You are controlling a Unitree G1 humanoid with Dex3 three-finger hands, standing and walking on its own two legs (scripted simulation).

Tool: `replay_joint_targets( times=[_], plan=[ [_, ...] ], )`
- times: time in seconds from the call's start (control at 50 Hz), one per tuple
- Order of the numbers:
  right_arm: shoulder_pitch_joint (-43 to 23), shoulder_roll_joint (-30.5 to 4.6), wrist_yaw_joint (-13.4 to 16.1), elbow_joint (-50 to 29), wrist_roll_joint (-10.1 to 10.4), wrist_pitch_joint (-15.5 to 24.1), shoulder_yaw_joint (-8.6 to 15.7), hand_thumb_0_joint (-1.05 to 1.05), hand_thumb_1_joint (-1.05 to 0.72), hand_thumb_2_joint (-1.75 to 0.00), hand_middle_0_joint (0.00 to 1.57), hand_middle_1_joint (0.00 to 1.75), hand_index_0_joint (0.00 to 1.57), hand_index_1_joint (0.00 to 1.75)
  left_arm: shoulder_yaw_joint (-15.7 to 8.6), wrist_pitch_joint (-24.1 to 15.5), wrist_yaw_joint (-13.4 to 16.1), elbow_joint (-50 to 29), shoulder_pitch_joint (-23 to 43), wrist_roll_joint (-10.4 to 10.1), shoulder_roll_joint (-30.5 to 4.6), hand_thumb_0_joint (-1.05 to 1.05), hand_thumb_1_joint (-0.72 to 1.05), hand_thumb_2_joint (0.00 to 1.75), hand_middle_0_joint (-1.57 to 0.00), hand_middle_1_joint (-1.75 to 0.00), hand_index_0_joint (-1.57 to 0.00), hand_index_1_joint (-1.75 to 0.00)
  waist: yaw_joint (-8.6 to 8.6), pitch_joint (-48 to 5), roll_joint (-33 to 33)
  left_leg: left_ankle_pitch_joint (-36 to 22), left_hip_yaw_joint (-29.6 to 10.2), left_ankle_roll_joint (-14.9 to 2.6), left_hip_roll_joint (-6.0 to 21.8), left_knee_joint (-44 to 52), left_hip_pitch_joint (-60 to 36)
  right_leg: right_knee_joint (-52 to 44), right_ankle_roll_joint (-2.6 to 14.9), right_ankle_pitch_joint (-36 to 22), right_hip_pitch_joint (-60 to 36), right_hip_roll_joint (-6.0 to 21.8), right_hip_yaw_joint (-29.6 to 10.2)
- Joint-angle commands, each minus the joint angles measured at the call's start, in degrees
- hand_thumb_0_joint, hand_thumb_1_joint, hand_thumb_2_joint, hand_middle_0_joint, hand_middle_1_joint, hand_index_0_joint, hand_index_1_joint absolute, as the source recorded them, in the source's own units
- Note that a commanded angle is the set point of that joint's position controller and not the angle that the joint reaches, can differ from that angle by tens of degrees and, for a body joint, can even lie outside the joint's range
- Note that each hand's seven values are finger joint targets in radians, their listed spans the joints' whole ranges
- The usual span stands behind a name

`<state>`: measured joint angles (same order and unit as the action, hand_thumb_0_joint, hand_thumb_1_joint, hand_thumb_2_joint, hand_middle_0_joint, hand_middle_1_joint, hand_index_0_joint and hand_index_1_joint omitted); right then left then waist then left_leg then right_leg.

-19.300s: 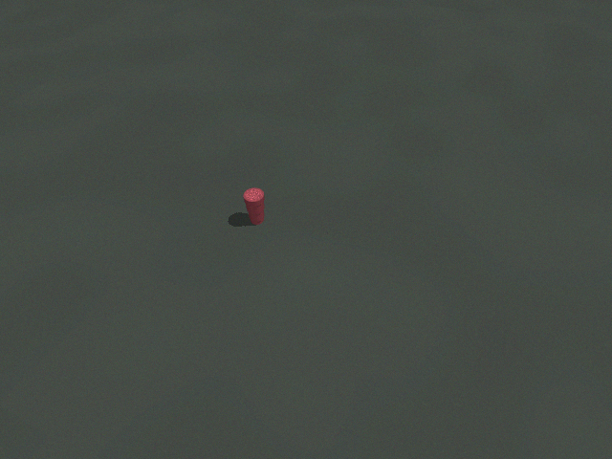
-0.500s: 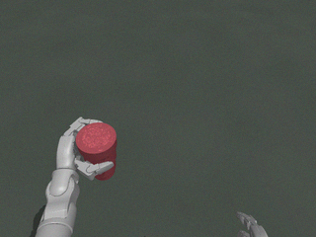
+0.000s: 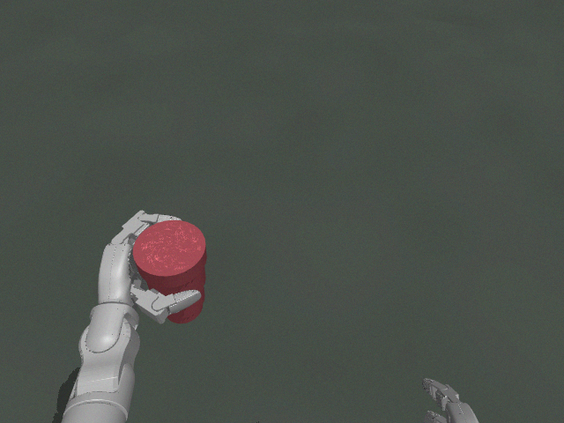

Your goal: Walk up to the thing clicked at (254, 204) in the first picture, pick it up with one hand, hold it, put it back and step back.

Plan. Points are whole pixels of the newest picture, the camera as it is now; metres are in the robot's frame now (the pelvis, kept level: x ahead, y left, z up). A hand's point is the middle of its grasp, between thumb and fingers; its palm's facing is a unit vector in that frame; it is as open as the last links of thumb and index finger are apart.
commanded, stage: hold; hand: left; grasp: from the side
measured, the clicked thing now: (177, 279) +0.32 +0.16 +0.03
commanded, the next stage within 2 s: crouch in 0.12 s
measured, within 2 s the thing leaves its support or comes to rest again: neither
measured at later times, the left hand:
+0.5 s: hand (171, 276) +0.33 +0.17 +0.02, palm faces +0.10 -1.00 +0.00, open 11.7 cm
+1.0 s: hand (191, 319) +0.36 +0.19 -0.22, palm faces +0.13 -0.99 -0.01, open 11.7 cm
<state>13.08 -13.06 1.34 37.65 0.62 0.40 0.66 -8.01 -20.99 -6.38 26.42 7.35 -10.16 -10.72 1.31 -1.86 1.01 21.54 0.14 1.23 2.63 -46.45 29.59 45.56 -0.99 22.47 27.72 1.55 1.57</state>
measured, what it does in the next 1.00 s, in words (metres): lowers itself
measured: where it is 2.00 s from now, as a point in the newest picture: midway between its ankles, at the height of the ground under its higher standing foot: outside the picture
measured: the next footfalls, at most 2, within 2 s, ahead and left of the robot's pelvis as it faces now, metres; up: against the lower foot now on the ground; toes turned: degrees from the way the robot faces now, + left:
none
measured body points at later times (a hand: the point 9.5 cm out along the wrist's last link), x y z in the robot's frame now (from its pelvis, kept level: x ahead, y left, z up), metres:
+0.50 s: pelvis -0.01 +0.00 -0.01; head +0.04 +0.01 +0.44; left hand +0.32 +0.22 +0.03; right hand +0.13 -0.25 -0.12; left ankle +0.02 +0.13 -0.71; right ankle +0.01 -0.13 -0.71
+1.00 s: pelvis -0.04 +0.00 -0.20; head +0.12 +0.02 +0.22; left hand +0.35 +0.24 -0.21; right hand +0.09 -0.26 -0.33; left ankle +0.02 +0.13 -0.71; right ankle +0.01 -0.13 -0.71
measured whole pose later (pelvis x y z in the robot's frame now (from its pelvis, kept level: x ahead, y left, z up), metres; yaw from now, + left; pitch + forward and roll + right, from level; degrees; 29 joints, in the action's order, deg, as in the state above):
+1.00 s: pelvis -0.04 +0.00 -0.20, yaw -2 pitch +31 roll -2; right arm 7.4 -14.7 -3.9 39.0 -4.0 1.1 1.1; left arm -18.5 -43.5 -8.2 52.1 25.6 -9.0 -14.3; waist 3.6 -11.9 0.2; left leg 37.2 -2.9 1.3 3.1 -99.7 93.5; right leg 98.6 -0.9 38.6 90.9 1.2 1.4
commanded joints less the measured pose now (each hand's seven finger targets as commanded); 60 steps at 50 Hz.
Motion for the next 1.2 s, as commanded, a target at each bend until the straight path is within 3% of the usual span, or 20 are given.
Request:
replay_joint_targets(
  times=[0.0, 0.1, 0.14, 0.18, 0.22, 0.24, 0.28, 0.32, 0.4, 0.42, 0.46, 0.54, 0.6, 0.72, 0.86, 0.94, 0.96, 0.98, 1.02, 1.18],
  plan=[
    [-2.4, -7.2, 0.9, -7.3, 0.3, 2.7, 2.3, 0.00, -0.92, -0.91, 0.20, 0.30, 0.20, 0.30, -1.4, -4.3, -0.2, -12.1, 15.1, -0.7, -6.5, 0.00, -0.08, 1.19, -1.23, -1.41, -1.25, -1.41, 0.55, -13.0, -2.0, -9.4, 0.6, -1.50, -1.9, 6.5, -6.9, -7.4, 0.94, -12.9, -4.7, -1.7, 0.3],
    [-2.0, -7.7, 0.6, -7.3, 0.3, 2.9, 2.7, 0.00, -0.92, -0.91, 0.20, 0.30, 0.20, 0.30, -1.6, -4.3, 0.0, -12.3, 15.2, -0.5, -6.6, 0.00, -0.06, 1.18, -1.22, -1.41, -1.24, -1.41, 0.14, -13.2, -0.4, -10.2, 0.1, -1.09, -1.5, 6.9, -7.5, -6.4, 1.48, -12.7, -4.2, -2.2, 1.0],
    [-2.3, -7.7, 0.6, -7.3, 0.4, 2.9, 2.8, 0.00, -0.93, -0.91, 0.20, 0.30, 0.20, 0.30, -3.8, -4.7, 0.3, -13.2, 16.1, -0.7, -8.7, 0.00, -0.09, 1.19, -1.23, -1.41, -1.25, -1.42, -0.31, -14.8, -0.1, -11.2, 0.3, -1.18, -1.7, 6.5, -8.0, -6.7, 1.31, -13.7, -4.8, -1.9, 0.6],
    [-2.2, -7.5, 0.8, -7.6, 0.4, 2.9, 2.6, 0.00, -0.93, -0.91, 0.20, 0.30, 0.20, 0.30, -2.0, -4.6, 0.1, -16.1, 17.2, -0.9, -7.5, 0.00, -0.09, 1.18, -1.23, -1.40, -1.25, -1.41, -0.06, -14.8, -1.3, -11.2, 0.3, -1.22, -1.6, 6.6, -8.0, -7.0, 1.25, -13.9, -5.6, -2.0, 0.7],
    [-2.0, -7.5, 0.7, -7.3, 0.3, 3.0, 2.5, 0.00, -0.88, -0.90, 0.20, 0.30, 0.20, 0.30, -0.8, -3.5, 0.2, -10.4, 13.2, -0.7, -5.1, 0.00, 0.00, 1.17, -1.23, -1.36, -1.25, -1.37, 0.56, -12.5, -2.1, -11.3, 0.3, -1.36, -1.6, 6.5, -7.5, -7.0, 1.13, -14.1, -4.1, -2.0, 0.7],
    [-2.2, -7.6, 0.7, -7.1, 0.3, 3.0, 2.7, 0.00, -0.89, -0.90, 0.20, 0.30, 0.20, 0.30, -1.8, -3.7, 0.5, -14.0, 15.8, -0.6, -7.0, 0.00, 0.01, 1.15, -1.24, -1.34, -1.26, -1.34, 0.01, -12.7, -0.3, -10.9, 0.4, -1.20, -1.6, 6.6, -7.0, -6.9, 1.36, -13.6, -4.0, -2.0, 0.7],
    [-2.5, -7.6, 0.4, -7.2, 0.1, 2.9, 2.7, 0.00, -0.89, -0.90, 0.20, 0.30, 0.20, 0.30, -1.5, -3.5, 0.8, -9.1, 13.7, -0.2, -5.4, 0.00, 0.02, 1.15, -1.24, -1.35, -1.26, -1.34, 0.47, -10.2, -2.1, -9.5, 0.0, -1.27, -1.3, 6.6, -5.4, -6.4, 1.38, -12.1, -2.1, -2.3, 1.1],
    [-2.2, -7.5, 0.1, -7.2, -0.1, 3.0, 2.9, 0.00, -0.89, -0.90, 0.20, 0.30, 0.20, 0.30, -3.4, -4.5, 1.6, -11.7, 16.1, -0.2, -7.1, 0.00, 0.00, 1.14, -1.23, -1.33, -1.25, -1.33, 0.00, -11.8, -1.4, -8.8, 0.2, -1.39, -1.6, 5.7, -4.4, -6.2, 1.33, -11.7, -2.3, -1.9, 0.8],
    [-1.8, -7.5, -0.7, -6.9, -0.5, 3.0, 3.1, 0.00, -0.89, -0.91, 0.20, 0.30, 0.20, 0.30, -2.3, -6.1, 2.2, -3.0, 14.4, 0.4, -3.7, 0.00, -0.01, 1.15, -1.23, -1.35, -1.25, -1.34, 1.19, -9.9, -3.7, -6.7, -0.2, -1.59, -1.3, 3.5, -0.3, -3.7, 1.43, -9.7, 2.1, -2.0, 0.9],
    [-2.0, -7.6, -0.8, -6.7, -0.7, 3.1, 3.5, 0.00, -0.89, -0.90, 0.20, 0.30, 0.20, 0.30, -4.0, -7.6, 2.6, -7.5, 18.3, 0.6, -6.3, 0.00, -0.02, 1.15, -1.23, -1.34, -1.25, -1.34, 0.51, -11.5, -1.6, -5.8, 0.0, -1.49, -1.5, 2.5, 0.3, -2.8, 1.51, -8.9, 3.1, -1.7, 0.6],
    [-1.7, -7.7, -1.2, -6.3, -1.1, 3.3, 3.6, 0.00, -0.89, -0.90, 0.20, 0.30, 0.20, 0.30, -3.4, -9.7, 2.9, -3.2, 18.0, 1.1, -4.6, 0.00, -0.01, 1.15, -1.22, -1.35, -1.24, -1.34, 1.26, -11.4, -2.2, -3.7, -0.6, -1.40, -1.4, 0.4, 2.7, 0.0, 1.69, -6.8, 7.0, -1.9, 0.7],
    [-0.6, -8.1, -2.0, -5.6, -1.7, 3.9, 4.2, 0.00, -0.90, -0.91, 0.20, 0.30, 0.20, 0.30, -6.4, -14.8, 2.2, 1.5, 20.9, 1.2, -7.1, 0.00, -0.03, 1.17, -1.24, -1.37, -1.26, -1.37, 1.58, -15.2, -2.0, -0.9, -0.9, -1.57, -1.7, -6.8, 10.1, 6.2, 1.80, -4.3, 14.0, -1.7, -0.1],
    [-1.0, -8.6, -2.7, -6.1, -2.3, 3.9, 4.2, 0.00, -0.89, -0.90, 0.20, 0.30, 0.20, 0.30, -6.0, -18.9, 0.8, 6.0, 21.9, 1.2, -6.3, 0.00, -0.02, 1.19, -1.26, -1.39, -1.28, -1.39, 2.03, -20.1, -0.9, 1.1, -1.6, -1.43, -1.8, -13.2, 16.1, 13.0, 2.17, -1.7, 21.7, -2.0, 0.4],
    [-1.1, -9.8, -3.2, -5.8, -3.0, 4.0, 3.7, 0.00, -0.90, -0.91, 0.20, 0.30, 0.20, 0.30, -9.1, -25.0, -1.2, 9.3, 27.1, 0.9, -10.8, 0.00, 0.02, 1.18, -1.25, -1.36, -1.26, -1.37, 1.38, -31.8, 2.7, -1.1, -2.3, -1.68, -2.0, -27.2, 27.3, 25.6, 2.38, -2.2, 33.2, -1.7, -1.1],
    [-1.4, -11.3, -4.0, -4.6, -3.9, 2.8, 4.0, 0.00, -0.91, -0.91, 0.20, 0.30, 0.20, 0.30, -12.2, -26.8, -1.1, 13.2, 30.2, 0.5, -12.4, 0.00, 0.04, 1.23, -1.23, -1.36, -1.24, -1.37, 1.74, -38.5, 1.7, -1.5, -2.9, -1.91, -1.6, -38.6, 38.1, 36.7, 2.42, -1.6, 43.8, -2.3, -1.0],
    [-0.3, -11.6, -4.7, -2.6, -4.4, 2.4, 4.0, 0.00, -0.92, -0.91, 0.20, 0.30, 0.20, 0.30, -11.0, -27.2, -2.3, 14.9, 33.2, 0.8, -11.4, 0.00, 0.08, 1.26, -1.26, -1.39, -1.27, -1.40, 3.29, -41.0, 1.8, -2.2, -3.3, -2.05, -1.6, -44.8, 43.2, 42.8, 2.61, -2.0, 50.2, -2.6, -0.4],
    [-0.4, -11.6, -4.7, -2.4, -4.6, 2.4, 3.9, 0.00, -0.91, -0.91, 0.20, 0.30, 0.20, 0.30, -13.4, -27.6, -2.3, 15.0, 34.6, 0.7, -13.8, 0.00, 0.09, 1.26, -1.26, -1.38, -1.26, -1.40, 2.99, -42.0, 1.0, -2.0, -3.1, -2.26, -1.6, -46.6, 45.6, 43.9, 2.39, -2.2, 49.8, -2.5, -0.7],
    [-0.4, -11.6, -4.9, -2.3, -4.8, 2.3, 3.8, 0.00, -0.92, -0.91, 0.20, 0.30, 0.20, 0.30, -12.0, -27.6, -2.8, 16.1, 34.5, 1.2, -12.6, 0.00, 0.08, 1.26, -1.27, -1.40, -1.27, -1.41, 3.69, -42.5, 1.2, -2.2, -3.5, -2.24, -1.6, -47.9, 45.8, 45.8, 2.59, -2.3, 52.1, -2.6, 0.0],
    [-0.7, -12.1, -5.2, -1.9, -5.2, 2.1, 3.7, 0.00, -0.92, -0.91, 0.20, 0.30, 0.20, 0.30, -14.7, -27.6, -2.7, 19.4, 34.1, 1.9, -14.8, 0.00, 0.07, 1.26, -1.26, -1.39, -1.26, -1.40, 2.46, -41.0, 2.0, 0.9, -3.5, -1.89, -1.5, -49.3, 48.3, 48.5, 2.97, 1.3, 56.2, -2.6, 0.5],
    [-1.6, -12.1, -5.9, -0.7, -6.6, 1.5, 2.1, 0.00, -0.92, -0.91, 0.20, 0.30, 0.20, 0.30, -17.4, -30.0, -2.9, 22.2, 43.4, 3.0, -18.7, 0.00, 0.04, 1.30, -1.25, -1.41, -1.25, -1.42, 4.24, -42.0, 4.8, 7.7, -2.6, -1.59, -1.5, -59.2, 58.9, 58.3, 2.99, 7.1, 65.3, -2.5, 1.4]
  ],
)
